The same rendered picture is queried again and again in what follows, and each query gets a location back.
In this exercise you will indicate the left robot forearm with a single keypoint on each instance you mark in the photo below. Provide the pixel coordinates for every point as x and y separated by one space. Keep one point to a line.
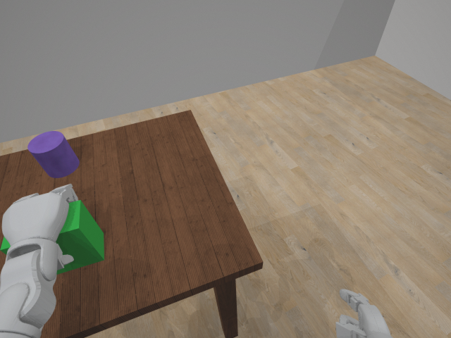
27 298

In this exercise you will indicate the sponge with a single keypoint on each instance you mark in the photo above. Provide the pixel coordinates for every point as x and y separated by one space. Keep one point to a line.
80 237

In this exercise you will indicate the robot right hand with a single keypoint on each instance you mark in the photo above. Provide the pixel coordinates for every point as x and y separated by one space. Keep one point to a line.
370 318

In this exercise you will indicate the table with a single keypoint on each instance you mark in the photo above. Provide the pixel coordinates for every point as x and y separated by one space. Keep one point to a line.
171 227

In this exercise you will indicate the robot left hand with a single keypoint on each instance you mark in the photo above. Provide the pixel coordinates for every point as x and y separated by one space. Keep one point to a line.
39 216

